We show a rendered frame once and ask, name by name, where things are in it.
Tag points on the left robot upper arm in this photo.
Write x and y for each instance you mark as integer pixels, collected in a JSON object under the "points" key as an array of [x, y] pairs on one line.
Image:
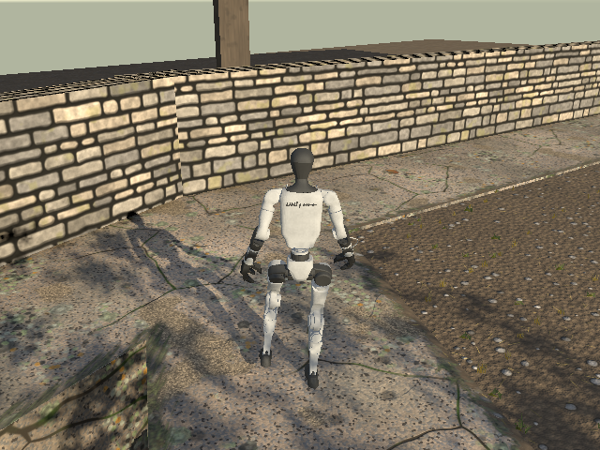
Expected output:
{"points": [[270, 198]]}

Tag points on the right robot upper arm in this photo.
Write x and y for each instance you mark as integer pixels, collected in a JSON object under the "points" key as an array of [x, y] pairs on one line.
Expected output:
{"points": [[329, 197]]}

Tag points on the left robot hand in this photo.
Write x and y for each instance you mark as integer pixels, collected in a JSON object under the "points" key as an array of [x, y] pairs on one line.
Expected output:
{"points": [[245, 269]]}

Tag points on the left robot forearm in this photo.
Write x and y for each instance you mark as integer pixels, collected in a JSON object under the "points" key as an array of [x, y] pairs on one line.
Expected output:
{"points": [[253, 249]]}

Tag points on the right robot forearm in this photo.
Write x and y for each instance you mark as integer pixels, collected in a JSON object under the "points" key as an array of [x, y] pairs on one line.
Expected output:
{"points": [[346, 245]]}

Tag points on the robot left shin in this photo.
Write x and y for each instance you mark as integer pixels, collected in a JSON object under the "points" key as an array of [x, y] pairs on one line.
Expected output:
{"points": [[269, 324]]}

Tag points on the robot right shin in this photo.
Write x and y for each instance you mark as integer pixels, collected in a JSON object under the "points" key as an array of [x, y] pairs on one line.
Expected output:
{"points": [[315, 342]]}

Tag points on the robot shin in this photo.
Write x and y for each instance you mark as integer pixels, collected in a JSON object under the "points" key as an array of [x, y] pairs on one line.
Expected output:
{"points": [[315, 342], [269, 324]]}

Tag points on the right robot hand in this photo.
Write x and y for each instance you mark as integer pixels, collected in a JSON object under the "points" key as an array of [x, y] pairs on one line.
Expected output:
{"points": [[341, 257]]}

